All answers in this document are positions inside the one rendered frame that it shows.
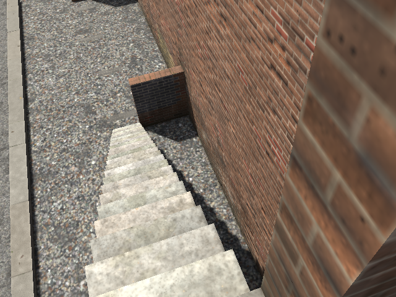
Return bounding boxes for stairs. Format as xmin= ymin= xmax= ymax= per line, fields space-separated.
xmin=85 ymin=123 xmax=250 ymax=297

